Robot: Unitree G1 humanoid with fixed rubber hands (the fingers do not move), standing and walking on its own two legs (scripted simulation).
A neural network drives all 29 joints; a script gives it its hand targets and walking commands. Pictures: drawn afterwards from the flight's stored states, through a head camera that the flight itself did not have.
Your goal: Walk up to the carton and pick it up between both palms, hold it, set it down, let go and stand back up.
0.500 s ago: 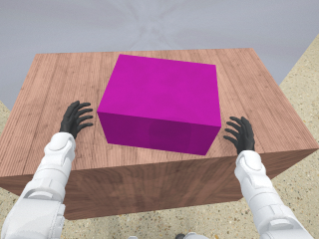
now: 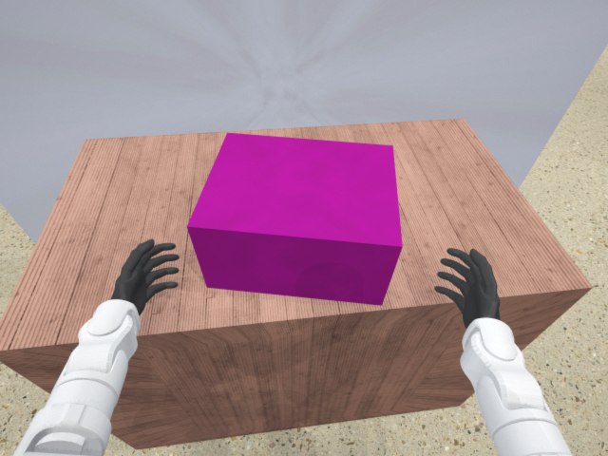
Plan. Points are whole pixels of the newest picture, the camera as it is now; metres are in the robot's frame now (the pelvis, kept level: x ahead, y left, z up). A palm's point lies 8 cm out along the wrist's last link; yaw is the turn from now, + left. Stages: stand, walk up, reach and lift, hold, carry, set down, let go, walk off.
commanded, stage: set down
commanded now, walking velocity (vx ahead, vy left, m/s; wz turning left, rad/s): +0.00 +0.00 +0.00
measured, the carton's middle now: (301, 215) +0.49 -0.01 +0.01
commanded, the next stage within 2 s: none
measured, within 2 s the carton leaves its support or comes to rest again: neither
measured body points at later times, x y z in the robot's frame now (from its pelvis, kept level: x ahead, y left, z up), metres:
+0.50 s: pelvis +0.01 +0.00 +0.01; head +0.01 +0.01 +0.46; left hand +0.27 +0.24 +0.01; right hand +0.22 -0.23 +0.03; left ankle +0.04 +0.10 -0.73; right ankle +0.07 -0.13 -0.73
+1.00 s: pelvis +0.02 +0.00 +0.01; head +0.04 +0.01 +0.46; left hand +0.26 +0.24 -0.01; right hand +0.21 -0.23 +0.01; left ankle +0.04 +0.10 -0.73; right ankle +0.07 -0.13 -0.73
